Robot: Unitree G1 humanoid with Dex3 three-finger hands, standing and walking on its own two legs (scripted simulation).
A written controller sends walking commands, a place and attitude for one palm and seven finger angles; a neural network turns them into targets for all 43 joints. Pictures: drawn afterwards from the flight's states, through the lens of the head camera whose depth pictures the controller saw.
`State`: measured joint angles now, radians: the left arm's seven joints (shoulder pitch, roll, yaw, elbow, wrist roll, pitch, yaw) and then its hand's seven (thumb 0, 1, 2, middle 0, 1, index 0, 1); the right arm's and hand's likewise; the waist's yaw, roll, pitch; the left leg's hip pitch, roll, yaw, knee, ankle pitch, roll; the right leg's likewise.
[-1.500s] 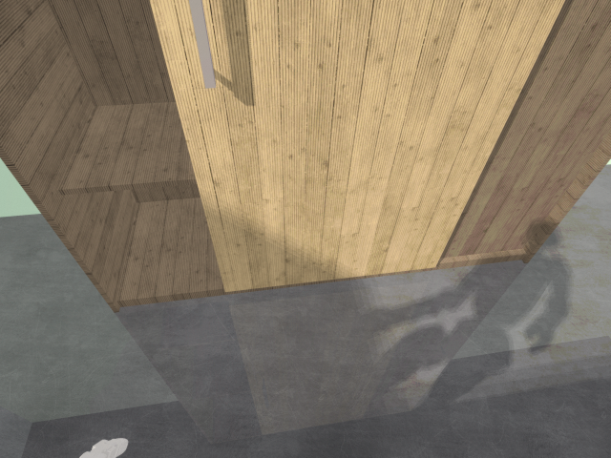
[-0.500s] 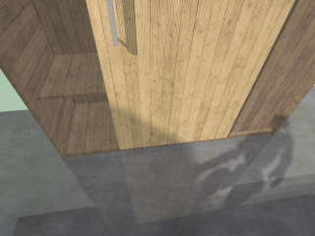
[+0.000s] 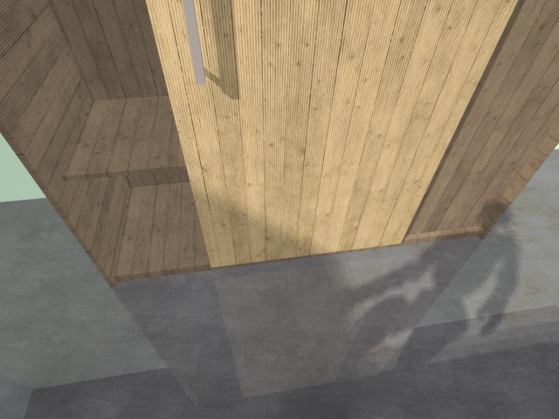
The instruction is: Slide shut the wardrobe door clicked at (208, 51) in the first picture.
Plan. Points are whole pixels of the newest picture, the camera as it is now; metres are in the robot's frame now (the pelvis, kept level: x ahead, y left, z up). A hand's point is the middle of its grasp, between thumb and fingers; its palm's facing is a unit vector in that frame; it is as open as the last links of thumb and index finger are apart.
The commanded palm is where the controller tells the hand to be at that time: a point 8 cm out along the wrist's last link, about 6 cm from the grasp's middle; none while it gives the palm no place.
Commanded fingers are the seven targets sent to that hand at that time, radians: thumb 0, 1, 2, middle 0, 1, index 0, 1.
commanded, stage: turn to face it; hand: right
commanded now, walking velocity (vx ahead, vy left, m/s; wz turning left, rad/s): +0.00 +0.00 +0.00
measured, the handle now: out of the picture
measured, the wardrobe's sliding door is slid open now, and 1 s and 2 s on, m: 0.39 0.39 0.39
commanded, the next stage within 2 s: take the last steps up to it in 0.50 s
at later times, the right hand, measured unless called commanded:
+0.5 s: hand out of the picture +0.06 -0.20 -0.18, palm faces -0.12 +0.97 -0.23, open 7.4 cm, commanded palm none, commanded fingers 0.00 -0.90 -0.90 0.20 0.30 0.20 0.30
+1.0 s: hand out of the picture +0.14 -0.14 -0.18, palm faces -0.20 +0.96 -0.22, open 7.4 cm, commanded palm none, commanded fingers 0.00 -0.90 -0.90 0.20 0.30 0.20 0.30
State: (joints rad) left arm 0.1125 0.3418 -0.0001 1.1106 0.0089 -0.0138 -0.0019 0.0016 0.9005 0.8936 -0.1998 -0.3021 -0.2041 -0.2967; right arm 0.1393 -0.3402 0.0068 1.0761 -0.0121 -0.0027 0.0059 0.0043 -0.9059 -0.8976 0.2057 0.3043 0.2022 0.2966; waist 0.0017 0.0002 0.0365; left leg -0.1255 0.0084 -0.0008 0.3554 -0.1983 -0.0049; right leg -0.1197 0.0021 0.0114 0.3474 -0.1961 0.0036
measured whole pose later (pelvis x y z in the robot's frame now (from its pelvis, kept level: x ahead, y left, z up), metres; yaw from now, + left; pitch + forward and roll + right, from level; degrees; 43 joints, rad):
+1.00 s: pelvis +0.03 +0.04 -0.02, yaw +14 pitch +0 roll +2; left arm 0.34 0.24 0.06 1.10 0.03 0.02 0.01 0.00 0.90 0.89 -0.20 -0.30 -0.20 -0.30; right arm 0.26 -0.21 -0.07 0.96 -0.03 -0.01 0.03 0.00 -0.91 -0.90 0.20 0.30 0.20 0.30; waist 0.01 -0.04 0.01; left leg -0.29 0.01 0.11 0.59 -0.29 0.02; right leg -0.34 -0.15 -0.08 0.97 -0.52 0.03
